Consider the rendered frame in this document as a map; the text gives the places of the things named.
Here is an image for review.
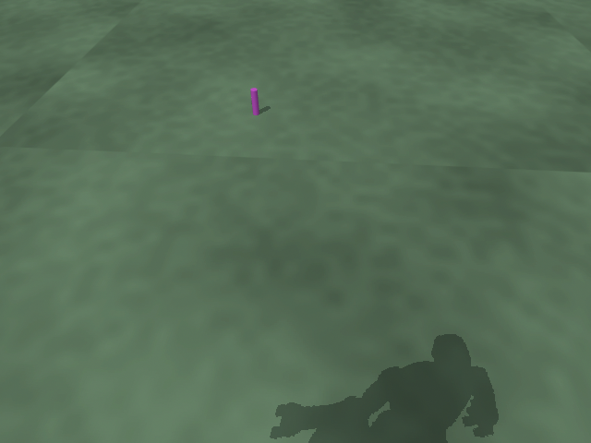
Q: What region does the can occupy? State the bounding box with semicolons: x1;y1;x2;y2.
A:
250;88;259;115

